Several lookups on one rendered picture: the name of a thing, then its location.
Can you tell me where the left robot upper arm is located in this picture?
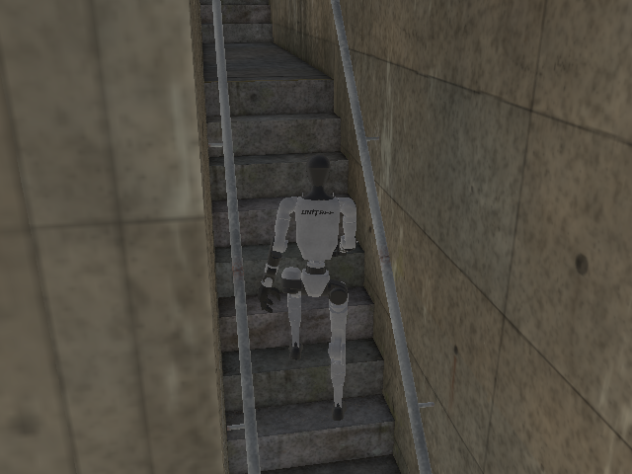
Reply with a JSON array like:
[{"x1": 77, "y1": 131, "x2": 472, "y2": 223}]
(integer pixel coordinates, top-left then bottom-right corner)
[{"x1": 273, "y1": 197, "x2": 297, "y2": 253}]

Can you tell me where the left robot hand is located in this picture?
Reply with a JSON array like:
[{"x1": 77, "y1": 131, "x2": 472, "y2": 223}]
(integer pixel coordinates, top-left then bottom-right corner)
[{"x1": 258, "y1": 284, "x2": 280, "y2": 313}]

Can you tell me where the robot right forearm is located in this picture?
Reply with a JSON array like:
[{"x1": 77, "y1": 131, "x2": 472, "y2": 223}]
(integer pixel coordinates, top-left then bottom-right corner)
[{"x1": 339, "y1": 237, "x2": 356, "y2": 253}]

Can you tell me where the left robot foot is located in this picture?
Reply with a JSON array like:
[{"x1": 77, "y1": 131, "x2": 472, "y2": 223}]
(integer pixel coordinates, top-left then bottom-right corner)
[{"x1": 288, "y1": 340, "x2": 303, "y2": 360}]

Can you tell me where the robot head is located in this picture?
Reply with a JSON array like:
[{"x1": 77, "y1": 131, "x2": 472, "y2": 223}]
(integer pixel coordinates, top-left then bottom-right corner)
[{"x1": 301, "y1": 154, "x2": 334, "y2": 200}]

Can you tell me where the right robot hand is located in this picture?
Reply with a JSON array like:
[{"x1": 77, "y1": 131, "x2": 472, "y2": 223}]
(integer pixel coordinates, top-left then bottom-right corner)
[{"x1": 332, "y1": 239, "x2": 347, "y2": 257}]

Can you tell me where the right robot upper arm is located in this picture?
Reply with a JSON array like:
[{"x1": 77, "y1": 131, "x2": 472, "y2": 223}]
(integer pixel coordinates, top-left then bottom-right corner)
[{"x1": 338, "y1": 197, "x2": 356, "y2": 249}]

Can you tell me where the robot left forearm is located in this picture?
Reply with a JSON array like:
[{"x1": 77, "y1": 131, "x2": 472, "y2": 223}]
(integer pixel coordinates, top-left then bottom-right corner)
[{"x1": 261, "y1": 237, "x2": 282, "y2": 287}]

